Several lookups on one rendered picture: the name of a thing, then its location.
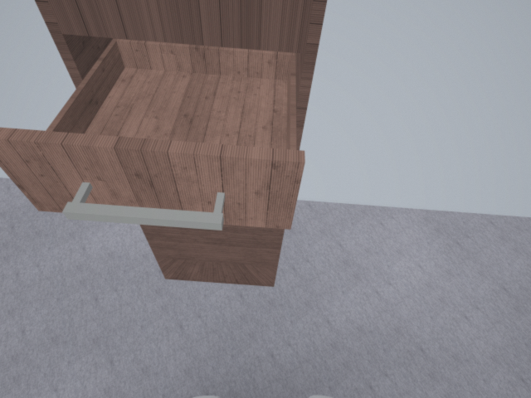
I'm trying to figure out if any cabinet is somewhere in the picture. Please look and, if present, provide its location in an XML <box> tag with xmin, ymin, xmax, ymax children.
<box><xmin>35</xmin><ymin>0</ymin><xmax>327</xmax><ymax>287</ymax></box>

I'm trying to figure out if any handle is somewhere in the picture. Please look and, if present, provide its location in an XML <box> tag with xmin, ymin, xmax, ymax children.
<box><xmin>63</xmin><ymin>182</ymin><xmax>225</xmax><ymax>231</ymax></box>

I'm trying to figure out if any drawer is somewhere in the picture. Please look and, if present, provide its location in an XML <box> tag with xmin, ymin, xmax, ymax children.
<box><xmin>0</xmin><ymin>38</ymin><xmax>305</xmax><ymax>230</ymax></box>

